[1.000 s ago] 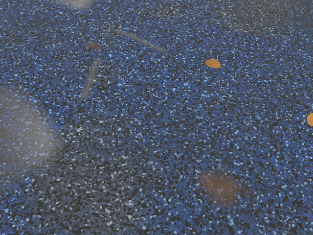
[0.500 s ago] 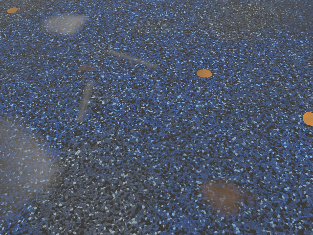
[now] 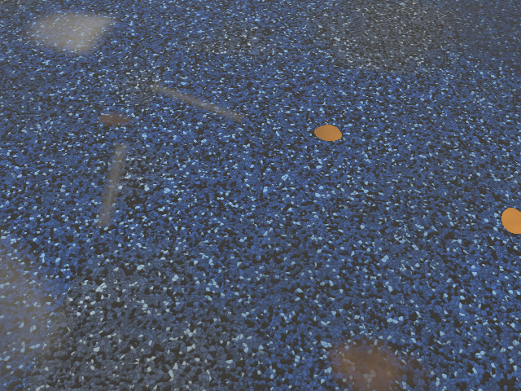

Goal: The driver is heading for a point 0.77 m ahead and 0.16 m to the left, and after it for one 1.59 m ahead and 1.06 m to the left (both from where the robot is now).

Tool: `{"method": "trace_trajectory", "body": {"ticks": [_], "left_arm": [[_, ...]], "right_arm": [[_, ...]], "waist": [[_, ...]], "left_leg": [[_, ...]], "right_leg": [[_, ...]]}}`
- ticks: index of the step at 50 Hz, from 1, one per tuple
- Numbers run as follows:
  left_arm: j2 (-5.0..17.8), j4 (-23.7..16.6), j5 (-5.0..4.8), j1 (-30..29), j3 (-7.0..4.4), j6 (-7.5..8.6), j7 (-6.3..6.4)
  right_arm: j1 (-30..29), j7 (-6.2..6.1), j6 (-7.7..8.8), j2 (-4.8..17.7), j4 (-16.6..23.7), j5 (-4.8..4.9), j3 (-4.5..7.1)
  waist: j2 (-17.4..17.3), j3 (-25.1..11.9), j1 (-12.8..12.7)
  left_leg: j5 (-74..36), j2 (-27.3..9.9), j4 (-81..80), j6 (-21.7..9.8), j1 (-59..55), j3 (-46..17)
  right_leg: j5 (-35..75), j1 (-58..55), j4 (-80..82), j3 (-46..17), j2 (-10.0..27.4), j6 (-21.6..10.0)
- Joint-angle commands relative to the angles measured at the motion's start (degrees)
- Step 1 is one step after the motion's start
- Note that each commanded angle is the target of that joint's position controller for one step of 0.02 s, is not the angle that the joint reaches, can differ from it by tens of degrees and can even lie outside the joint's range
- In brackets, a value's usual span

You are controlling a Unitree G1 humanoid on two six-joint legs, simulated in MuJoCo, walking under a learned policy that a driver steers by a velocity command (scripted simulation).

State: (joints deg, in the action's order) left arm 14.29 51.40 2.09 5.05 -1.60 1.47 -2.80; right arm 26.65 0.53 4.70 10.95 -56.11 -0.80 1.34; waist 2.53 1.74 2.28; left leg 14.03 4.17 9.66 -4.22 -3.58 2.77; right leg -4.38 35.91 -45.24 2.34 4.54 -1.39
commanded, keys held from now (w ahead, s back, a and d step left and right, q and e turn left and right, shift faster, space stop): w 0.44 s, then w+q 0.56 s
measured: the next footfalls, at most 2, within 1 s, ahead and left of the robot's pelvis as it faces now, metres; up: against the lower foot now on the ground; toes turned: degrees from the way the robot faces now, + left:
right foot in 0.16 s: +0.27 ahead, -0.10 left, +0.00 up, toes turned -4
left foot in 0.72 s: +0.57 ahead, +0.06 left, +0.00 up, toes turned +10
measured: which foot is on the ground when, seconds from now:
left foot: down 0.00-0.18, up 0.20-0.70, down 0.72-1.00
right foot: up 0.00-0.14, down 0.16-0.74, up 0.76-1.00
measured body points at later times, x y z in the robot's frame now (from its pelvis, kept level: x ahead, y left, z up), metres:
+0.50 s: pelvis +0.29 -0.05 +0.00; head +0.30 -0.05 +0.45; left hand +0.24 +0.20 -0.14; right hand +0.41 -0.29 -0.13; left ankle +0.42 +0.11 -0.68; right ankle +0.23 -0.10 -0.74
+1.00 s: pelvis +0.57 +0.02 +0.00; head +0.60 +0.04 +0.45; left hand +0.66 +0.29 -0.12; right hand +0.63 -0.25 -0.13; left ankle +0.54 +0.05 -0.74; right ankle +0.71 -0.14 -0.67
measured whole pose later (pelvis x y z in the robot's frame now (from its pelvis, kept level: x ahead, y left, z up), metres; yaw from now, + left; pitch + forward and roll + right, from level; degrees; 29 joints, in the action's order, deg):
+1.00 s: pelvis +0.57 +0.02 +0.00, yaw +15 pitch +1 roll +0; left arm 14.1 47.4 2.7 5.7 -2.1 2.5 -0.6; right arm 20.8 0.3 3.0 14.3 -55.1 0.0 4.0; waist 1.6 3.0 2.1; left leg 10.9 8.6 18.0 -7.9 7.0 -3.1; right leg -10.5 36.6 -54.0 -2.8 6.9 2.2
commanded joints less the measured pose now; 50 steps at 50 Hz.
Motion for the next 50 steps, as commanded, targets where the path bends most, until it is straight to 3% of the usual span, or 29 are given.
{"method": "trace_trajectory", "body": {"ticks": [1,3,5,6,7,8,9,10,11,12,13,14,15,17,19,23,27,30,33,35,36,37,38,39,41,42,44,47,50], "left_arm": [[2.0,-6.1,-0.4,-9.9,0.22,0.92,0.01],[2.5,-6.8,-0.5,-10.4,0.11,1.03,0.29],[3.5,-6.3,-0.53,-7.4,-0.38,1.36,0.81],[4.4,-4.9,-0.51,-2.9,-0.9,1.62,1.26],[5.5,-2.3,-0.46,5.3,-1.61,2.05,1.78],[7.7,0.6,0.38,14.7,-2.6,2.59,2.44],[13.4,1.3,1.89,22.6,-4.04,2.78,3.18],[14.1,1.6,0.37,21.6,-4.41,1.98,2.75],[11.4,0.7,-1.14,14.4,-3.98,1.74,2.5],[7.4,-0.1,-1.43,9.8,-2.96,2.13,2.36],[5.0,0.2,-1.13,7.8,-2.3,2.65,2.29],[3.8,1.1,-1.24,7.9,-1.87,3.17,2.49],[3.0,1.8,-1.15,8.3,-1.56,3.61,2.59],[3.5,3.3,-1.46,11.3,-1.62,4.61,2.55],[4.7,4.4,-1.67,13.4,-1.83,4.97,2.54],[4.4,5.7,-1.66,17.3,-1.43,4.66,2.59],[4.3,7.2,-1.14,21.1,-1.13,4.82,3.15],[3.9,8.3,-0.69,23.0,-0.88,4.54,3.9],[5.5,8.3,-0.43,21.2,-1.1,4.27,4.74],[7.2,7.7,-0.18,20.1,-1.6,3.47,4.95],[7.6,6.6,-0.54,18.8,-1.65,3.3,4.89],[4.5,3.3,-1.97,19.1,-0.9,3.73,4.18],[4.7,1.5,-1.82,18.7,-1.47,4.28,3.35],[6.1,0.0,-0.88,13.7,-1.75,4.7,3.05],[5.1,-0.9,-1.13,10.9,-1.62,5.36,2.89],[4.7,-1.4,-0.22,10.9,-1.6,4.44,2.94],[3.3,-1.9,0.83,11.7,-1.34,2.31,2.57],[3.1,-4.8,0.81,6.4,-1.23,1.04,2.2],[3.4,-8.0,0.47,-1.5,-1.08,0.85,2.0]], "right_arm": [[2.6,-0.47,0.79,8.8,0.7,-0.08,1.67],[2.6,-0.7,0.73,9.2,-0.1,-0.14,1.72],[1.0,-0.98,0.6,9.8,-0.5,-0.25,1.83],[0.2,-1.1,0.45,10.4,-0.7,-0.43,1.99],[-0.4,-1.07,0.08,10.8,-0.8,-0.46,2.09],[-0.4,-0.99,-0.1,10.4,-0.5,-0.24,1.87],[2.6,-0.57,-0.12,5.8,1.6,0.8,0.75],[6.1,-0.32,-0.13,5.3,0.9,1.47,1.19],[0.5,-0.66,-0.33,9.5,1.9,0.38,2.22],[-3.8,-0.33,0.11,8.9,2.9,0.22,2.13],[-5.0,-0.16,0.15,7.5,2.9,0.23,1.94],[-5.1,0.09,-0.5,7.0,2.9,-0.78,1.95],[-3.8,0.51,-1.32,5.8,2.2,-1.36,1.67],[-4.6,1.12,-2.27,5.0,2.5,-1.5,1.62],[-9.3,1.41,-2.84,5.2,4.0,-1.52,1.67],[-19.1,1.59,-2.78,5.2,7.2,-0.91,1.31],[-25.7,1.66,-2.48,4.0,9.2,-0.21,0.39],[-28.8,1.63,-2.2,4.3,10.6,-0.45,0.32],[-25.4,1.29,-1.81,5.2,10.1,-0.86,0.89],[-14.4,0.87,-1.36,7.3,6.8,-1.14,2.15],[-5.5,0.57,-1.08,9.7,4.2,-1.94,3.34],[1.1,-0.22,-1.37,16.2,3.9,-2.57,5.45],[-2.0,0.21,-2.19,17.3,4.2,-0.87,5.82],[-5.5,0.35,-2.52,16.1,4.1,0.58,5.65],[-10.6,0.05,-2.39,10.4,4.8,0.32,4.33],[-11.6,-0.29,-2.07,8.9,4.7,0.58,3.82],[-10.9,-0.41,-1.09,9.1,4.6,0.8,3.66],[-8.0,-0.43,-0.61,11.8,4.3,0.88,4.34],[-4.2,-0.36,-1.01,11.6,4.2,0.82,4.36]], "waist": [[-7.1,5.4,0.7],[-7.1,5.6,0.2],[-7.2,3.9,-1.9],[-7.7,1.2,-3.9],[-7.1,-3.2,-7.3],[-5.6,-8.5,-10.8],[3.7,-16.8,-10.9],[11.0,-21.4,-8.4],[3.2,-11.5,-6.4],[0.3,-4.8,-5.3],[-1.2,-1.3,-3.3],[-0.5,0.0,-1.8],[0.0,-0.1,-0.6],[0.0,-0.1,0.0],[-0.2,1.7,-0.3],[-0.4,3.6,-2.4],[0.2,4.2,-4.7],[0.2,4.9,-5.3],[1.7,2.2,-2.7],[2.4,-4.0,1.8],[1.2,-8.3,5.9],[-7.9,-14.9,7.0],[-13.7,-18.2,3.6],[-6.6,-11.3,2.5],[-0.4,-1.0,-1.0],[-0.5,0.3,-2.8],[-2.3,-0.8,-4.2],[-3.6,0.2,-3.4],[-5.1,1.2,-0.5]], "left_leg": [[-24.3,-14.8,-3.1,-6.5,3.6,-6.0],[-28.7,-16.2,-2.1,-6.2,1.6,-5.9],[-40.9,-16.9,2.7,-5.2,-1.0,-4.8],[-49.4,-16.7,8.4,-4.4,-1.9,-4.1],[-53.1,-15.4,18.1,-3.5,-1.3,-2.8],[-44.5,-13.3,30.9,-2.6,6.3,-1.4],[-18.4,-8.1,51.3,-0.9,21.5,1.4],[15.9,1.1,66.0,-0.1,34.9,-3.3],[11.1,-3.5,67.9,-1.2,40.1,-7.1],[5.8,-5.9,65.1,-1.4,39.7,-6.6],[3.2,-7.9,61.3,-1.4,37.1,-6.2],[2.3,-9.2,58.3,-0.8,34.2,-6.2],[1.7,-9.6,56.9,-0.2,31.7,-5.9],[0.7,-9.8,54.9,0.8,32.1,-4.6],[-2.8,-10.8,51.5,1.9,36.4,-3.3],[-10.8,-10.9,40.6,3.3,41.4,-1.1],[-15.6,-8.2,30.6,1.9,39.8,0.7],[-13.7,-6.7,26.3,-0.2,40.2,1.7],[-6.6,-2.9,23.9,-3.4,33.6,4.6],[-2.9,0.9,21.1,-6.2,22.2,5.9],[-4.3,-1.3,18.2,-8.8,9.2,1.4],[-0.6,-16.0,17.0,-15.5,-7.3,-20.8],[-6.8,-25.0,8.6,-21.9,-14.6,-46.2],[-5.0,-22.6,7.6,-19.9,-10.0,-38.6],[-11.8,-18.3,4.3,-15.1,5.1,-27.2],[-16.1,-15.5,3.6,-13.4,9.8,-23.5],[-21.0,-12.9,3.0,-12.8,13.3,-19.8],[-21.6,-10.6,1.5,-12.1,15.1,-17.9],[-21.7,-9.4,1.7,-9.8,12.6,-18.5]], "right_leg": [[2.9,0.1,7.8,2.7,-1.9,-0.4],[2.4,-2.4,10.8,2.8,-2.5,-2.1],[-0.8,-7.5,12.8,3.2,-4.3,-4.2],[-3.2,-12.9,13.5,3.6,-6.0,-5.3],[-3.4,-21.9,16.3,4.3,-7.9,-6.6],[-4.0,-35.5,17.7,1.0,-4.7,-8.3],[-14.7,-51.0,19.3,-20.3,12.0,-12.5],[-18.4,-56.0,29.5,-45.3,20.1,-18.2],[-20.9,-48.3,30.7,-37.6,17.0,-16.1],[-17.2,-39.5,32.3,-29.0,14.7,-14.8],[-11.1,-33.0,34.3,-23.0,11.9,-12.9],[-6.3,-28.7,35.2,-18.7,9.5,-11.4],[-3.3,-26.5,36.0,-15.6,8.2,-10.7],[2.5,-25.9,37.1,-12.6,7.2,-11.1],[3.4,-26.6,39.0,-10.2,6.6,-11.2],[9.8,-30.0,39.7,-5.8,4.5,-9.9],[16.1,-34.5,39.5,-0.9,5.1,-8.0],[21.8,-40.9,37.3,1.4,7.1,-7.6],[43.3,-45.1,28.2,4.4,8.4,-6.5],[51.6,-44.8,11.4,6.0,8.3,-5.8],[42.3,-36.3,-1.7,7.3,7.4,-4.7],[17.2,-17.4,-23.6,9.4,1.4,-2.1],[-24.8,-0.9,-37.5,0.7,-9.3,-0.9],[-20.0,4.9,-37.5,-5.7,-4.3,-1.8],[-13.5,2.1,-28.2,-5.1,-0.3,-1.3],[-13.2,-1.0,-24.6,-5.1,0.8,-0.3],[-12.9,-4.5,-20.4,-4.3,1.0,1.6],[-7.9,-2.1,-13.0,-2.5,1.1,3.8],[-0.9,1.2,-4.3,-2.0,0.6,4.7]]}}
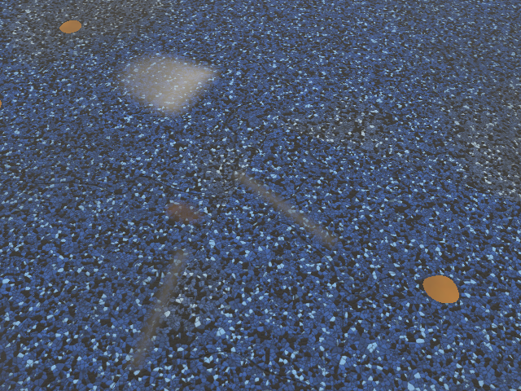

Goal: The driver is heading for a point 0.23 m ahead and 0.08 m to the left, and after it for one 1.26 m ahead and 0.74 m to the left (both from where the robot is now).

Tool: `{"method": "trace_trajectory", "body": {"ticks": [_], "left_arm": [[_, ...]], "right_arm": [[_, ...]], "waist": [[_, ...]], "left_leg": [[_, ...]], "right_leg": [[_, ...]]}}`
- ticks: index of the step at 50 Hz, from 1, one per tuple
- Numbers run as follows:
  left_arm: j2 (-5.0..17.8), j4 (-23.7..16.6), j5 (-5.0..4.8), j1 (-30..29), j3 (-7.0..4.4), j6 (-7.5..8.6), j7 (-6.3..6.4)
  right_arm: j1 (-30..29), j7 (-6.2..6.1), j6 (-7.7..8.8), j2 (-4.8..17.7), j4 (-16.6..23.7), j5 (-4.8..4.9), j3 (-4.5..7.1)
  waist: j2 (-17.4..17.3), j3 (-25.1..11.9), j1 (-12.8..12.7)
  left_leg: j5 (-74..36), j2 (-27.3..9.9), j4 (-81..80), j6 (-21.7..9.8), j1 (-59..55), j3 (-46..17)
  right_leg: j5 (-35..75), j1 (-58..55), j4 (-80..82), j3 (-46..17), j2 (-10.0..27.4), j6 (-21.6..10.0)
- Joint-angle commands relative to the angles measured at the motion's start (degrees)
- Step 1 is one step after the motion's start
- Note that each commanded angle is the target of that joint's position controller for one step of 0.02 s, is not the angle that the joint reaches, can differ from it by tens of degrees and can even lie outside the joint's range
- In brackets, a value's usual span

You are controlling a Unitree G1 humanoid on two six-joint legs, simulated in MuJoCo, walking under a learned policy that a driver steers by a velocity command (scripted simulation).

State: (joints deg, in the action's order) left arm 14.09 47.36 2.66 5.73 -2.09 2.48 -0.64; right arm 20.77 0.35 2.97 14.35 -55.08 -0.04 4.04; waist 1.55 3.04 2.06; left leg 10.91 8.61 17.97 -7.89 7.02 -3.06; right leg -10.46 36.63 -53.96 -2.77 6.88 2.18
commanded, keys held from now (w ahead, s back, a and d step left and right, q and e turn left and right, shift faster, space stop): q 1.00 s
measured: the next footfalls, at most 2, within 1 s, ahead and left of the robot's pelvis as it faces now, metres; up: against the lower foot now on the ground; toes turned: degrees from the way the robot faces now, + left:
right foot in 0.22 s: +0.31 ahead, -0.11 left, +0.00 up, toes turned +10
left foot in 0.68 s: +0.17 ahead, +0.08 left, +0.00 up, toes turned +26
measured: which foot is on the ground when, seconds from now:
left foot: down 0.00-0.22, up 0.24-0.66, down 0.68-1.00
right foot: up 0.00-0.20, down 0.22-0.68, up 0.70-1.00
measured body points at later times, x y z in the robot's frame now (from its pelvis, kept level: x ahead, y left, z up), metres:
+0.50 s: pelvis +0.17 -0.05 -0.01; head +0.21 -0.05 +0.44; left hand +0.20 +0.24 -0.11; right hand +0.35 -0.29 -0.13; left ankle +0.12 +0.07 -0.67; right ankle +0.27 -0.12 -0.74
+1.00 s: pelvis +0.16 -0.01 +0.00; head +0.17 +0.02 +0.45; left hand +0.10 +0.28 -0.12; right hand +0.41 -0.18 -0.10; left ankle +0.13 +0.06 -0.74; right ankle +0.24 -0.13 -0.69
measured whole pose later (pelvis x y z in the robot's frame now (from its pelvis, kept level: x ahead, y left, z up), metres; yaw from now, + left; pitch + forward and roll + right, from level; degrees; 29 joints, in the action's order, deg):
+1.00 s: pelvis +0.16 -0.01 +0.00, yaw +36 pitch +1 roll -1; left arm 16.9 41.4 1.0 11.3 -3.5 -3.7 0.9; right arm 13.3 0.3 -2.4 16.6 -40.3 -0.9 3.7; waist 1.3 2.5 0.7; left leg 10.5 5.9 25.4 -4.2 15.5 -7.8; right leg -22.9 26.0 -51.6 -1.7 -0.2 2.3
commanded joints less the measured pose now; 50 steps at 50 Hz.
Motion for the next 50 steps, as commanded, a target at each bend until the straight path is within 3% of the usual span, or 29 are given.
{"method": "trace_trajectory", "body": {"ticks": [1,4,7,9,10,11,12,13,14,15,16,17,18,21,25,30,32,33,34,35,36,37,38,40,41,43,50], "left_arm": [[3.6,-4.7,-0.3,-3.8,-0.49,-0.13,-0.2],[3.4,-6.5,-1.05,-7.4,0.09,0.26,0.0],[4.4,-7.7,-1.52,-8.3,0.33,0.79,0.52],[6.9,-6.0,-1.55,-1.6,-0.33,1.45,1.17],[8.2,-4.6,-1.38,3.8,-0.73,2.14,1.68],[10.7,-3.7,-0.61,11.3,-1.3,3.18,2.3],[15.0,-4.5,-0.08,13.6,-1.85,2.93,2.52],[14.3,-5.3,-1.7,12.8,-2.45,1.43,2.09],[9.0,-7.0,-2.06,8.4,-1.33,0.65,2.01],[5.1,-7.5,-2.09,5.1,-0.14,0.33,2.2],[4.3,-7.5,-1.66,3.5,0.3,0.0,2.44],[4.9,-7.2,-1.7,3.0,0.19,-0.17,2.77],[5.8,-6.8,-1.53,3.4,-0.12,-0.23,2.75],[6.8,-6.6,-0.97,4.0,-0.68,-0.02,2.51],[7.7,-6.8,-0.8,3.8,-1.33,-1.07,2.45],[10.9,-6.7,-0.59,5.2,-2.71,-2.53,1.83],[11.9,-6.7,-1.11,5.2,-3.15,-3.2,1.7],[11.4,-6.2,-1.05,6.8,-3.27,-3.63,1.57],[9.1,-5.8,-0.97,9.5,-3.01,-4.2,1.06],[5.1,-10.1,-1.3,8.1,-1.82,-4.76,1.44],[8.1,-10.6,-0.86,2.3,-2.37,-5.58,2.15],[7.2,-10.5,-1.91,3.2,-2.28,-5.93,1.98],[7.4,-9.4,-2.32,5.0,-2.39,-5.57,1.81],[8.8,-7.5,-0.79,8.2,-3.03,-4.97,1.51],[8.9,-7.6,-0.78,8.3,-3.16,-4.96,1.3],[7.7,-8.4,-1.31,6.9,-2.88,-5.18,1.17],[6.8,-11.1,-1.81,3.0,-2.07,-5.24,1.85]], "right_arm": [[2.7,-0.27,0.53,8.2,3.1,0.01,1.66],[5.5,-0.83,-0.33,8.5,3.1,-0.25,1.71],[6.0,-1.49,-1.3,8.7,3.8,-0.97,1.77],[2.0,-1.91,-1.31,9.6,5.5,-1.19,2.12],[-0.1,-1.71,-0.86,10.3,6.3,-0.65,2.32],[-1.3,-1.25,-0.11,8.9,8.1,0.46,1.92],[5.6,-1.64,-0.1,3.0,9.6,1.64,0.94],[11.6,-2.51,-1.19,7.3,8.9,1.52,1.63],[9.4,-2.58,-2.48,9.5,6.9,-0.13,2.21],[4.7,-1.88,-3.13,9.2,7.6,-0.89,2.26],[2.6,-1.21,-3.84,7.8,8.2,-0.99,2.18],[1.9,-0.45,-4.77,7.1,8.5,-1.4,2.08],[2.4,0.05,-5.55,6.4,8.6,-1.43,1.91],[0.8,0.55,-6.52,5.9,10.0,-1.01,1.73],[-5.1,1.5,-7.62,5.4,13.0,-1.34,0.87],[-9.0,2.37,-7.38,6.0,16.0,-0.88,0.2],[-7.5,2.37,-6.67,5.8,16.2,-0.85,0.16],[-5.3,2.11,-6.1,6.4,15.4,-0.9,0.39],[-4.3,1.36,-5.38,9.4,15.4,-1.46,0.97],[-6.1,0.83,-5.28,18.5,17.9,-1.3,2.9],[-2.5,0.13,-5.38,17.6,16.8,-2.1,3.46],[-5.2,-0.36,-5.34,14.7,16.6,-1.77,2.52],[-9.2,-0.49,-5.4,12.5,17.0,-1.33,1.89],[-12.5,-0.62,-5.12,10.1,18.4,-0.78,1.29],[-11.3,-0.43,-4.95,9.5,18.4,-0.43,1.09],[-8.8,-0.22,-4.62,10.2,17.8,-0.23,1.46],[-4.9,-0.18,-4.95,12.1,17.4,-1.08,2.48]], "waist": [[-4.3,0.1,0.4],[-5.3,-1.6,2.1],[-6.9,-2.8,2.4],[-7.8,-4.5,-1.1],[-7.0,-6.3,-4.1],[-3.7,-11.6,-7.3],[9.7,-20.1,-3.9],[12.5,-28.6,-2.4],[3.3,-21.8,-1.2],[1.0,-14.5,-1.3],[2.1,-10.7,-0.7],[4.8,-8.1,-0.2],[6.3,-7.5,0.0],[5.7,-8.6,0.5],[7.4,-7.0,-0.5],[8.0,-6.6,-2.2],[6.4,-6.5,-0.9],[3.4,-6.3,-0.3],[-7.9,-4.2,-0.4],[-21.9,-0.9,-1.3],[-12.8,-0.3,2.6],[-11.0,-0.4,-0.5],[-9.7,0.1,-2.7],[-10.7,-3.5,-3.6],[-9.0,-5.4,-3.3],[-7.1,-6.3,-2.4],[-8.5,-5.6,0.3]], "left_leg": [[-23.7,-13.5,-5.2,-5.3,0.8,-12.4],[-39.1,-12.4,0.7,-2.6,-2.8,-11.1],[-41.4,-12.1,5.8,-0.8,-5.5,-13.3],[-43.2,-11.3,11.7,1.5,-4.1,-15.4],[-42.4,-9.6,17.9,2.9,-2.7,-15.4],[-30.5,-7.3,29.1,4.4,4.1,-14.4],[21.8,0.4,46.0,5.6,15.9,-6.1],[29.3,0.7,56.0,5.5,19.7,-3.3],[23.3,-2.9,58.5,6.2,21.1,-3.9],[19.9,-4.2,56.5,7.2,22.0,-2.5],[18.0,-5.7,55.0,8.2,22.1,-2.0],[16.4,-6.6,53.5,9.2,21.2,-1.4],[15.1,-6.2,53.4,9.6,19.3,-0.3],[13.9,-6.4,50.6,9.8,18.7,0.6],[10.9,-9.2,40.2,9.2,18.0,2.6],[12.7,-9.0,26.5,7.2,10.6,6.4],[9.5,-8.1,17.2,5.6,5.1,7.5],[7.0,-7.3,11.1,4.6,0.7,6.1],[8.0,-14.4,-1.1,2.8,-0.7,-6.6],[-1.0,-30.6,-6.2,-4.2,1.4,-31.1],[-7.4,-30.0,-4.3,-8.4,6.1,-27.0],[-8.1,-25.9,-2.9,-7.6,7.3,-21.2],[-6.5,-21.5,-2.7,-5.1,7.8,-16.5],[-14.5,-17.4,-0.4,-4.1,4.1,-12.8],[-18.4,-17.4,0.4,-4.4,2.4,-13.0],[-19.9,-17.9,1.2,-5.1,-0.8,-14.5],[-15.7,-18.2,2.7,-6.6,-1.9,-22.0]], "right_leg": [[6.8,0.7,6.8,3.1,-2.5,1.1],[8.7,-1.5,12.4,4.0,-5.7,0.5],[7.2,-5.5,18.3,3.1,-8.5,-0.8],[5.7,-15.1,24.7,1.5,-9.9,-2.7],[10.6,-22.4,29.9,1.4,-9.4,-3.8],[22.9,-36.1,31.0,-3.9,-1.4,-6.0],[57.5,-51.4,23.3,-18.5,18.3,-10.9],[58.0,-51.8,25.0,-30.4,23.7,-18.1],[47.2,-44.2,27.6,-24.9,19.4,-17.3],[40.3,-37.5,29.9,-16.7,14.7,-15.2],[36.1,-33.1,32.1,-11.7,11.6,-13.7],[33.1,-29.1,34.0,-7.8,9.3,-13.3],[32.6,-26.2,34.9,-5.1,8.2,-13.3],[28.8,-24.5,36.2,-1.8,8.8,-14.8],[8.9,-21.8,39.4,1.0,9.5,-14.6],[-0.5,-20.8,37.8,3.3,11.3,-12.9],[-0.6,-19.4,33.6,5.4,11.3,-10.4],[-1.5,-16.7,29.2,7.4,10.3,-7.4],[-9.0,-11.7,17.4,12.6,5.6,-2.9],[-26.7,2.2,6.6,13.9,-5.6,1.6],[-24.4,-0.2,-3.5,4.3,-4.8,0.9],[-19.4,-1.3,-5.6,2.0,-4.4,0.4],[-14.0,-2.4,-4.9,1.2,-4.1,-0.1],[-10.0,-3.5,-7.5,2.4,-5.3,-0.3],[-10.1,-4.0,-8.6,2.2,-5.7,-0.1],[-10.3,-2.7,-6.9,1.5,-5.7,0.3],[-13.7,-5.6,5.4,0.3,-7.4,-0.3]]}}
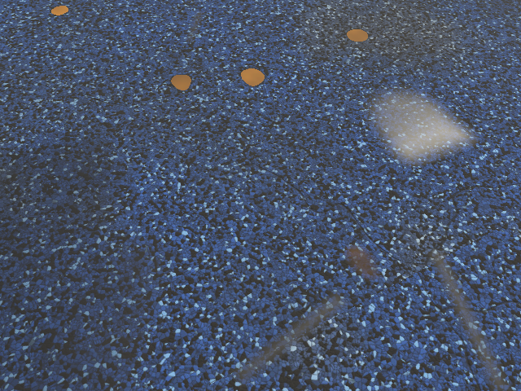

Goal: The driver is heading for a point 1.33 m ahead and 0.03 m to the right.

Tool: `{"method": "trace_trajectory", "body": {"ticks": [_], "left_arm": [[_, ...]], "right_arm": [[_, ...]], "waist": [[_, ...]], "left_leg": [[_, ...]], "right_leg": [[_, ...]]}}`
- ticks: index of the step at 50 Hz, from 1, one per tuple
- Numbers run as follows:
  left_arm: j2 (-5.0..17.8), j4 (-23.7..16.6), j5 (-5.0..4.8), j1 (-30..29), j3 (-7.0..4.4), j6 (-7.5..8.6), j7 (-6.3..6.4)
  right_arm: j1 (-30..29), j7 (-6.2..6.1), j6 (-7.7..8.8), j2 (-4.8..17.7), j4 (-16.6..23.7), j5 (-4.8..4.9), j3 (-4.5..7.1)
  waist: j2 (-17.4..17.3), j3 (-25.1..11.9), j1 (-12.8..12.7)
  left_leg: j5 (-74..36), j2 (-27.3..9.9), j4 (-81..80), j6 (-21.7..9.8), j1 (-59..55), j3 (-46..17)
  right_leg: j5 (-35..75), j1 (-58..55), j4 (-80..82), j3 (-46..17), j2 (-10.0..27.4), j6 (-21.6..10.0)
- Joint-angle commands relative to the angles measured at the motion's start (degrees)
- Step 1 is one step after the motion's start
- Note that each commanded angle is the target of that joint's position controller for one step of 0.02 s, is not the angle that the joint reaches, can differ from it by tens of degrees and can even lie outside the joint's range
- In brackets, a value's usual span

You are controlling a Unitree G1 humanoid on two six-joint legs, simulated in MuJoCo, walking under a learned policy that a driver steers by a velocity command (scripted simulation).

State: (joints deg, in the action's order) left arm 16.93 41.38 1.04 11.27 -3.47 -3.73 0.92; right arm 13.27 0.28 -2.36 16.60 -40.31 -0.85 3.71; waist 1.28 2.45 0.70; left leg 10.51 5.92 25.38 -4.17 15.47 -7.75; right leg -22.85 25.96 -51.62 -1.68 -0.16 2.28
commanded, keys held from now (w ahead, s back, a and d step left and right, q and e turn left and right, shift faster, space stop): q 0.20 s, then no key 0.66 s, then w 0.14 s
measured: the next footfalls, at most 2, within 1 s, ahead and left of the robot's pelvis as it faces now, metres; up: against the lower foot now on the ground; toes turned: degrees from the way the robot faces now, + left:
right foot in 0.16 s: +0.05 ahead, -0.12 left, +0.00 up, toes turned +11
left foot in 0.56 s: -0.02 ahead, +0.09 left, +0.00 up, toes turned +9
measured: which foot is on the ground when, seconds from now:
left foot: down 0.00-0.16, up 0.18-0.54, down 0.56-1.00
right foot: up 0.00-0.14, down 0.16-1.00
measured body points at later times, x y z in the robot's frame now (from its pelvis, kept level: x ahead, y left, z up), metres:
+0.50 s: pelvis -0.01 -0.03 +0.00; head +0.02 -0.03 +0.45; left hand +0.04 +0.26 -0.11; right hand +0.16 -0.26 -0.13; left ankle -0.06 +0.09 -0.72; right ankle +0.01 -0.13 -0.74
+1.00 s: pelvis -0.01 -0.01 +0.00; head -0.01 +0.00 +0.45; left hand -0.02 +0.26 -0.14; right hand +0.12 -0.25 -0.14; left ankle -0.06 +0.08 -0.74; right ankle +0.01 -0.12 -0.73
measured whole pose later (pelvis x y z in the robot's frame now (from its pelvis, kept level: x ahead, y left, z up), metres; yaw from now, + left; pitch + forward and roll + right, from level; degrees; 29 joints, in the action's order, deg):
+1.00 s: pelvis -0.01 -0.01 +0.00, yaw +13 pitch -1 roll +0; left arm 14.8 53.9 1.9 16.5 -1.5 -1.3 -0.1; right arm 14.0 -1.0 -0.8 14.5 -54.6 -1.0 0.8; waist 0.5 0.0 -0.6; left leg 16.2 4.1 24.0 -4.4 7.0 -3.1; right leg -22.8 12.7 -33.0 2.0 0.7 -2.1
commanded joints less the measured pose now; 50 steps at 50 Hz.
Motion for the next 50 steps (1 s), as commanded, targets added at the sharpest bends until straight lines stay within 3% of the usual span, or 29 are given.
{"method": "trace_trajectory", "body": {"ticks": [1,5,7,8,9,10,11,12,13,15,19,23,25,26,27,28,29,30,31,32,34,37,43,45,46,48,50], "left_arm": [[4.0,-5.4,-0.35,-2.6,-0.59,1.13,0.4],[4.1,-5.7,-1.05,-0.4,-0.31,1.81,0.84],[3.7,-4.8,-0.97,3.5,-0.15,2.37,1.44],[5.2,-4.4,-0.45,5.3,-0.52,2.85,2.0],[9.9,-5.3,0.37,4.5,-1.22,2.99,2.48],[13.9,-6.7,0.59,0.5,-2.1,2.56,1.92],[10.5,-6.7,0.57,0.9,-1.47,2.56,1.44],[6.9,-6.8,0.01,-1.5,-0.4,2.77,1.08],[5.6,-7.1,0.07,-3.7,-0.02,2.86,0.89],[5.4,-6.8,0.06,-3.6,0.02,3.23,1.19],[5.7,-4.4,-0.13,1.5,-0.26,3.59,1.06],[7.0,-2.7,0.3,2.1,-0.57,3.24,0.1],[7.7,-1.5,0.08,2.4,-0.74,2.7,-0.32],[7.5,-1.0,-0.38,2.1,-0.61,2.53,-0.46],[6.6,-0.5,-0.38,3.3,-0.4,2.75,-0.53],[3.7,-1.6,-0.18,4.9,0.36,3.04,-0.93],[0.4,-1.9,-0.76,4.8,1.58,2.76,-0.69],[2.4,-0.5,-0.32,3.6,1.25,2.17,-0.27],[3.1,0.0,-0.21,2.5,1.01,2.12,-0.34],[3.6,0.8,-0.19,2.1,0.93,2.33,-0.52],[4.6,2.0,0.03,3.3,0.78,2.85,-0.83],[3.5,4.6,-0.18,4.1,1.13,3.27,-0.66],[2.9,8.7,-0.22,4.4,1.36,3.32,-0.24],[2.9,10.0,0.11,4.7,1.21,3.22,-0.31],[3.0,9.9,0.45,4.1,1.07,3.11,-0.46],[2.3,8.7,1.18,1.3,1.14,3.02,-0.98],[2.3,7.5,1.05,-0.6,1.09,3.79,-1.26]], "right_arm": [[2.4,0.01,0.32,10.1,2.7,-0.36,2.94],[-0.1,0.56,0.06,10.5,3.0,-0.34,3.29],[-3.0,0.57,-0.07,10.0,3.3,0.34,3.25],[-3.6,0.28,0.06,8.6,3.6,0.89,2.88],[0.0,0.1,0.25,4.1,3.9,0.9,1.89],[0.1,-0.36,0.12,6.7,4.2,-0.19,2.61],[-0.5,-0.26,-0.02,9.7,3.5,-1.55,3.41],[0.4,0.19,-0.2,9.1,2.2,-1.2,3.56],[2.0,0.59,-0.49,8.3,1.0,-0.74,3.4],[3.2,1.32,-0.85,7.2,0.2,-0.26,2.89],[-1.4,1.07,-1.32,5.0,0.9,0.23,1.57],[-2.8,0.59,-1.54,3.3,0.5,0.64,-0.02],[-1.0,0.14,-1.15,3.1,-0.6,0.82,-0.45],[0.7,-0.18,-0.66,2.7,-1.6,0.49,-0.79],[0.5,-0.53,0.04,4.1,-1.8,-0.29,-0.83],[1.1,-0.84,0.89,7.7,-1.4,-1.33,-0.62],[-3.2,-1.06,1.1,8.9,-1.6,-0.38,-0.67],[-5.2,-0.9,1.49,5.4,-1.5,-0.05,-1.49],[-6.5,-0.9,1.79,4.3,-1.6,-0.11,-2.04],[-6.5,-1.16,1.84,4.3,-2.2,-0.37,-2.19],[-4.3,-1.7,2.24,4.9,-3.8,0.14,-2.21],[-3.2,-1.82,2.41,4.4,-5.9,0.33,-2.43],[-3.0,-1.92,2.76,4.0,-9.7,0.36,-2.65],[-1.3,-1.97,2.4,5.5,-11.5,0.35,-2.05],[0.0,-1.87,1.96,7.0,-12.1,0.11,-1.39],[2.6,-1.48,1.46,8.8,-12.8,-0.24,-0.41],[3.8,-1.23,2.06,8.1,-13.3,-0.48,-0.14]], "waist": [[-8.2,-5.2,1.6],[-8.9,-6.1,0.2],[-8.1,-6.0,-2.7],[-5.7,-6.0,-3.5],[6.3,-6.8,-1.2],[13.2,-2.9,-0.9],[7.2,-1.9,-0.7],[4.4,-1.1,0.8],[4.1,-0.9,1.9],[7.0,-2.3,1.5],[6.9,-3.5,-1.8],[9.8,-4.2,-2.8],[9.8,-4.2,-1.6],[8.2,-4.0,0.0],[5.6,-4.7,-0.2],[-3.7,-7.7,-1.5],[-11.8,-4.6,-3.4],[-9.5,-3.4,-2.6],[-9.0,-2.3,-2.6],[-9.1,-2.0,-2.4],[-9.4,-2.2,-1.9],[-4.2,-1.0,-1.7],[-1.9,-0.6,-1.8],[-3.4,-1.3,-1.2],[-5.5,0.3,-0.6],[-8.8,5.9,1.2],[-9.6,7.6,1.8]], "left_leg": [[-16.2,-15.3,-4.2,-10.1,-9.5,-18.1],[-19.2,-13.5,-2.9,-8.1,-6.1,-21.8],[-14.9,-10.6,-1.1,-4.7,-2.0,-22.0],[-6.6,-7.7,1.5,-1.5,3.0,-20.1],[12.0,-1.2,12.6,2.2,10.0,-11.0],[22.8,5.6,22.7,3.6,16.9,0.1],[21.7,1.2,31.9,4.0,14.6,-1.1],[18.7,1.0,35.6,4.2,13.3,-1.4],[15.8,1.0,38.5,4.8,12.5,-0.9],[14.0,1.3,40.1,6.1,13.2,0.4],[14.9,0.5,30.8,7.3,13.2,1.1],[17.5,-1.3,14.4,6.1,2.8,6.2],[11.6,-1.5,4.2,4.9,-2.5,8.2],[2.7,-2.0,-5.8,4.1,-7.6,8.5],[-4.2,-4.8,-10.5,3.0,-13.5,4.1],[-9.1,-15.7,-12.2,1.1,-19.7,-8.1],[-20.2,-21.7,-8.6,-4.4,-8.9,-11.5],[-16.1,-19.4,-7.8,-5.1,-6.6,-9.5],[-11.8,-16.7,-7.7,-3.5,-5.8,-7.6],[-8.7,-14.3,-7.7,-1.8,-5.6,-6.1],[-7.4,-11.9,-8.0,-0.1,-5.7,-4.5],[-7.0,-11.1,-7.5,0.0,-6.9,-3.6],[-6.5,-10.5,-7.9,-0.2,-6.1,-3.0],[11.2,-9.6,-9.8,-1.8,-6.0,-4.2],[23.2,-10.5,-11.4,-3.6,-5.0,-6.8],[37.0,-16.2,-16.9,-8.0,-4.1,-15.4],[34.8,-20.6,-19.5,-11.0,-4.6,-20.7]], "right_leg": [[-1.6,3.3,4.6,-0.8,-0.9,-0.7],[-1.9,-5.3,13.1,-1.0,-3.2,-2.2],[4.6,-14.0,25.6,-0.7,-3.7,-2.9],[8.0,-20.4,32.9,-3.5,0.1,-3.6],[3.8,-25.5,38.6,-16.6,14.5,-6.7],[10.4,-18.6,40.0,-27.2,23.1,-13.5],[16.8,-15.3,38.2,-24.3,22.6,-16.1],[20.3,-13.6,37.0,-18.7,18.9,-15.4],[23.6,-13.5,35.9,-13.3,15.2,-13.9],[31.5,-17.0,34.1,-8.2,12.1,-13.3],[36.3,-23.7,31.8,-6.9,12.8,-14.4],[36.6,-21.3,30.1,-6.0,12.4,-14.3],[39.8,-19.9,27.8,-5.9,12.0,-13.6],[39.1,-17.6,26.1,-5.1,11.3,-11.7],[33.9,-13.5,25.1,-5.0,10.7,-8.6],[20.9,-8.2,19.8,-1.8,7.5,-5.4],[2.4,-11.2,24.8,2.0,2.2,-3.6],[1.7,-15.0,25.1,1.4,2.8,-3.2],[6.2,-15.7,27.1,1.4,2.3,-3.2],[10.9,-17.2,29.0,1.1,2.6,-2.9],[15.9,-18.2,29.9,0.3,3.9,-2.7],[16.6,-17.3,31.2,-0.1,4.3,-2.5],[17.2,-18.5,32.2,-0.6,5.0,-2.5],[6.0,-17.4,28.6,2.1,2.4,-3.1],[-0.5,-13.8,24.9,3.8,0.6,-3.6],[-4.5,-4.0,17.7,5.9,-1.1,-4.6],[-3.6,0.8,11.3,3.6,1.1,-6.0]]}}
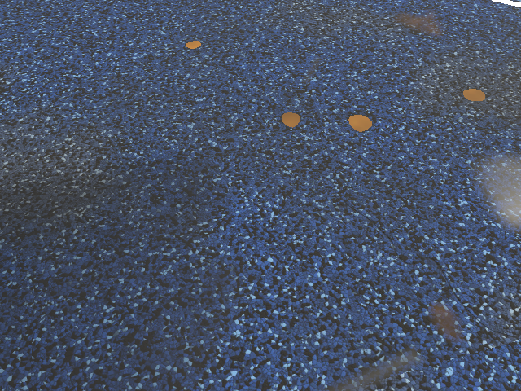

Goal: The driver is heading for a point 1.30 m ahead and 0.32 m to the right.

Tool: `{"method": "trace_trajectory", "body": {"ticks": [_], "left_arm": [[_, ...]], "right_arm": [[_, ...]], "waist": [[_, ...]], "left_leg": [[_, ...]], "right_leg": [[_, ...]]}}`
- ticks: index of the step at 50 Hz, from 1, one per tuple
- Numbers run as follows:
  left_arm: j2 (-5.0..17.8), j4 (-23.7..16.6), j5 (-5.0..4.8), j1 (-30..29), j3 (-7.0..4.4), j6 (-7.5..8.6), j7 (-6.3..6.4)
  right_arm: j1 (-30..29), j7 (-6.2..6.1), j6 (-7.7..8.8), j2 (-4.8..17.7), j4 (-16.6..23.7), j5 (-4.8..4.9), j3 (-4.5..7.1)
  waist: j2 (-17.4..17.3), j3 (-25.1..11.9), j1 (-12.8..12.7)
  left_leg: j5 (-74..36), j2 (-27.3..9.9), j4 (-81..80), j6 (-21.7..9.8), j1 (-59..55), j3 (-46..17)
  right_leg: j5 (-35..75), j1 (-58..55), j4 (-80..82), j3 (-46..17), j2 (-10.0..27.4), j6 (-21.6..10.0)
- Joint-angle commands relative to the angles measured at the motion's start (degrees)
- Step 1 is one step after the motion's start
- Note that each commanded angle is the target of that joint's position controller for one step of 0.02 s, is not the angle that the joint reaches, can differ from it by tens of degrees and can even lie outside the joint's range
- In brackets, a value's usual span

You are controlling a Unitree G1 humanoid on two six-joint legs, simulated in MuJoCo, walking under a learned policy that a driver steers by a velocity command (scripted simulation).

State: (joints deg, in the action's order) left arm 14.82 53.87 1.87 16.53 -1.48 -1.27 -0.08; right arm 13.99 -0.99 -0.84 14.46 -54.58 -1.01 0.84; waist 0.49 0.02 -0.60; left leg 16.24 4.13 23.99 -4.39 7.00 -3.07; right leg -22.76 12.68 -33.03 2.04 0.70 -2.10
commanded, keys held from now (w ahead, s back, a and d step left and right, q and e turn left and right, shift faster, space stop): w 0.68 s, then no key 0.32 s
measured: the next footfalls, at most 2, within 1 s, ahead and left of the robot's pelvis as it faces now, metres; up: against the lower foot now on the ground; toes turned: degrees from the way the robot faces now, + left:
left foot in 0.62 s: +0.48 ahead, +0.06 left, +0.00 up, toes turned +1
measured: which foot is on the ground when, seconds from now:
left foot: down 0.00-0.14, up 0.16-0.60, down 0.62-1.00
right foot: down 0.00-0.64, up 0.66-1.00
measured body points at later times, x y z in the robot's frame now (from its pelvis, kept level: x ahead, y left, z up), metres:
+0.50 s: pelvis +0.18 -0.05 +0.00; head +0.21 -0.07 +0.45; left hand +0.09 +0.18 -0.14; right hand +0.35 -0.28 -0.13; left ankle +0.33 +0.07 -0.70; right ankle +0.04 -0.12 -0.74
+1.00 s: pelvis +0.43 -0.03 +0.00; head +0.46 -0.02 +0.45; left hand +0.53 +0.20 -0.14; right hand +0.39 -0.26 -0.15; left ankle +0.40 +0.03 -0.74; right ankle +0.54 -0.15 -0.70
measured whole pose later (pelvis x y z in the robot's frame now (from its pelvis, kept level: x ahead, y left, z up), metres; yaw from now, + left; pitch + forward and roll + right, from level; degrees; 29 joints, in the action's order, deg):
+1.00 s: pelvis +0.43 -0.03 +0.00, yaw -1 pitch -1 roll +1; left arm 11.2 55.2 1.1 7.9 -1.0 1.2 0.5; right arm 20.5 -0.6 4.3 9.9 -61.7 -1.0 -0.1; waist 1.8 4.8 1.5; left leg 12.5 5.6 17.0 -6.1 3.9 5.3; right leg -7.8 30.0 -42.0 1.4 2.7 -1.8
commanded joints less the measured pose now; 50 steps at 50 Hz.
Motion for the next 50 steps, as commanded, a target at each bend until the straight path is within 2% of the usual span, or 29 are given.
{"method": "trace_trajectory", "body": {"ticks": [1,4,6,7,8,9,10,11,12,14,17,21,25,27,28,29,30,31,32,33,34,35,36,38,40,42,45,47,50], "left_arm": [[4.8,-5.4,-0.01,-6.0,-1.08,1.92,-0.46],[4.8,-4.9,-0.57,-4.2,-1.33,3.63,-1.01],[3.3,-1.8,-0.73,3.6,-1.35,4.1,-0.85],[4.7,0.6,-0.61,9.2,-1.99,4.35,-0.36],[8.9,1.7,0.24,15.9,-2.95,4.87,0.33],[13.8,2.7,-0.37,19.3,-4.01,4.63,0.18],[10.3,2.1,-0.44,14.5,-3.18,4.28,0.11],[7.8,0.3,-0.61,9.1,-2.46,4.63,-0.2],[6.5,-0.5,-0.62,6.4,-2.1,5.12,-0.35],[5.1,0.2,-0.81,6.7,-1.47,6.15,-0.21],[4.1,3.1,-1.26,12.0,-0.92,6.73,-0.24],[3.1,4.8,-1.07,14.5,-0.23,6.6,0.12],[3.7,6.3,-0.89,15.4,-0.05,6.71,0.57],[4.3,6.6,-0.87,14.0,-0.14,6.85,0.72],[4.8,6.6,-0.94,12.7,-0.26,6.92,0.85],[5.4,6.5,-0.82,11.6,-0.46,6.78,1.02],[5.9,6.3,-0.79,10.5,-0.62,6.44,1.06],[5.9,5.9,-1.1,9.9,-0.57,6.26,0.93],[1.5,4.2,-1.84,12.9,0.4,6.22,0.44],[0.8,4.8,-2.4,16.9,-0.14,6.03,0.06],[4.3,3.5,-1.23,11.5,-1.07,5.85,0.33],[3.9,2.3,-1.06,7.1,-1.06,6.22,0.17],[2.4,2.5,-0.99,6.1,-0.99,6.18,0.22],[0.2,3.2,0.18,8.2,-0.8,4.56,-0.01],[-0.9,3.3,0.12,8.5,-0.86,3.47,-0.2],[-0.7,2.6,-0.06,6.2,-0.92,2.76,-0.2],[-1.2,1.0,-0.51,-0.2,-0.34,2.56,-0.02],[-1.4,0.5,-0.86,-3.3,0.05,2.52,0.33],[-0.8,0.7,-0.92,-5.1,0.23,2.52,1.21]], "right_arm": [[3.2,0.11,1.11,9.9,0.7,-0.55,2.82],[1.3,0.31,2.62,9.6,0.5,0.05,3.15],[-1.9,0.51,2.87,9.4,0.8,0.81,3.28],[-2.1,0.56,3.16,7.8,1.1,0.43,2.85],[-3.6,0.84,3.66,3.6,2.4,-0.08,1.62],[-4.3,1.09,3.93,3.8,4.2,-0.28,1.62],[-3.9,1.32,3.83,7.2,3.6,-1.36,2.36],[-2.8,2.14,4.05,6.4,2.6,-1.05,2.28],[-1.3,2.7,4.27,5.6,1.5,-0.67,2.03],[-1.4,3.27,4.01,5.0,0.7,-1.41,1.86],[-4.8,3.44,3.25,3.9,1.8,-1.39,1.54],[-14.5,3.45,2.92,2.3,5.5,-0.99,0.64],[-20.4,3.25,3.18,1.1,8.1,-0.32,-0.29],[-18.8,2.73,3.39,2.1,8.3,-0.24,0.03],[-15.8,2.31,3.59,3.0,7.6,-0.3,0.44],[-10.0,1.85,3.89,4.3,5.9,-0.29,1.1],[-1.2,1.33,4.32,5.7,3.0,-0.19,1.94],[7.6,0.68,4.75,7.5,0.4,-0.91,2.92],[14.9,0.07,4.83,13.0,-0.5,-2.41,4.44],[12.9,0.83,4.08,13.0,-0.3,-1.25,4.71],[5.9,1.28,4.03,10.9,0.4,0.5,4.47],[0.9,1.37,4.5,6.7,1.4,0.81,3.39],[-0.9,1.4,5.21,3.8,1.1,0.5,2.61],[0.3,1.03,6.4,0.6,-0.9,0.28,1.39],[3.1,1.15,7.44,1.4,-2.5,0.18,1.18],[3.7,1.05,7.46,3.1,-3.1,0.09,1.2],[4.5,0.66,6.49,2.6,-3.8,0.18,0.46],[6.9,0.34,5.98,2.6,-4.7,0.18,0.2],[8.9,-0.24,5.15,2.3,-6.0,-0.11,-0.06]], "waist": [[-8.2,9.2,2.8],[-6.7,6.1,0.7],[-5.1,4.6,-3.8],[-1.4,3.0,-5.7],[9.9,1.0,-8.5],[16.5,2.4,-8.0],[7.2,6.9,-4.3],[3.7,8.9,-1.5],[2.8,8.6,-0.1],[3.2,6.5,0.3],[3.9,5.3,-0.2],[4.2,7.5,-1.9],[5.3,8.5,-2.7],[5.5,7.4,-0.9],[5.7,5.5,0.9],[6.0,2.3,3.4],[5.6,-2.4,6.9],[4.2,-6.8,10.6],[-4.9,-14.1,10.2],[-11.2,-18.2,6.9],[-4.8,-9.2,4.9],[-2.5,-1.5,3.5],[0.0,2.6,1.4],[-0.8,2.5,-1.7],[-2.1,1.3,-2.7],[-3.3,0.9,-3.3],[-4.9,1.0,-2.0],[-5.6,-0.1,-0.2],[-5.8,-0.2,1.0]], "left_leg": [[25.1,-19.6,-18.1,-11.4,1.6,-25.5],[12.8,-16.7,-15.8,-9.6,0.8,-18.0],[10.3,-12.6,-10.4,-6.9,10.5,-11.1],[10.3,-9.5,-4.0,-5.2,18.1,-8.1],[9.8,-3.4,13.6,-2.4,25.1,-0.3],[15.2,1.4,25.8,-1.6,34.8,3.9],[11.9,-3.1,33.6,-2.3,35.5,-0.5],[6.0,-5.3,35.4,-2.4,34.9,-1.1],[1.8,-6.8,35.2,-1.8,33.4,-0.4],[-3.7,-7.9,35.3,-0.2,31.8,1.9],[-6.5,-7.9,35.8,1.5,34.4,4.9],[-9.7,-6.8,26.8,3.0,35.3,8.2],[-12.9,-4.5,13.3,1.5,28.3,10.7],[-12.2,-3.2,10.0,-0.8,23.5,10.7],[-10.8,-1.9,9.3,-2.0,19.5,10.8],[-9.0,-0.5,8.8,-3.2,14.0,10.4],[-9.2,0.5,6.2,-4.5,5.1,10.0],[-9.0,-3.0,3.6,-6.1,-7.5,6.5],[0.8,-19.0,2.5,-10.3,-21.9,-13.7],[3.9,-28.3,-7.0,-17.0,-26.4,-39.7],[8.0,-25.4,-9.4,-15.6,-18.6,-33.4],[-0.5,-23.8,-11.0,-14.4,-9.2,-24.5],[-14.0,-21.3,-12.0,-12.6,-2.0,-17.7],[-34.4,-17.8,-11.5,-10.1,4.7,-7.6],[-48.0,-16.4,-10.6,-9.6,5.4,-2.6],[-52.1,-14.7,-10.4,-8.8,4.9,0.9],[-53.6,-12.0,-9.5,-6.2,4.2,4.7],[-53.7,-12.1,-8.5,-5.1,1.6,4.7],[-52.0,-13.6,-6.0,-5.4,-2.0,3.4]], "right_leg": [[-4.3,15.8,-9.1,-1.3,1.1,-2.2],[-0.1,9.8,-3.0,-0.4,1.0,-2.9],[7.9,-7.5,8.0,3.2,-1.9,-2.9],[6.6,-18.4,10.3,0.7,-1.5,-2.8],[-7.4,-24.9,19.9,-16.7,10.9,-4.2],[-21.5,-23.8,28.3,-38.5,21.8,-9.4],[-23.5,-17.6,27.9,-37.1,22.0,-10.8],[-18.7,-14.0,27.5,-31.8,19.0,-9.8],[-10.9,-12.9,27.9,-26.0,16.0,-8.4],[5.3,-14.0,27.6,-17.2,12.3,-6.9],[26.7,-16.5,25.1,-10.5,10.5,-6.9],[37.4,-14.6,25.2,-6.3,8.7,-7.1],[43.8,-14.4,25.5,-4.4,9.3,-7.1],[53.2,-16.4,22.9,-3.7,10.6,-6.8],[61.3,-17.6,19.1,-3.2,11.0,-6.3],[67.9,-18.8,12.6,-2.8,11.1,-5.8],[68.7,-18.2,2.8,-2.2,10.5,-5.2],[58.2,-10.8,-9.7,-1.1,8.8,-4.6],[30.7,3.9,-29.8,1.7,3.4,-3.4],[-6.7,17.8,-46.4,-2.7,-6.2,-2.6],[-1.7,22.7,-47.5,-6.4,-1.7,-3.8],[2.7,22.5,-44.7,-5.6,0.4,-3.7],[4.2,19.3,-41.3,-5.2,2.1,-3.4],[3.6,12.1,-36.3,-5.0,3.1,-1.8],[4.5,10.5,-32.7,-3.6,2.0,-0.8],[7.8,11.8,-27.7,-2.2,1.7,0.0],[13.6,11.4,-16.2,0.5,1.4,0.6],[16.8,10.3,-11.3,1.5,0.7,0.6],[15.7,9.1,-6.7,1.4,0.2,0.1]]}}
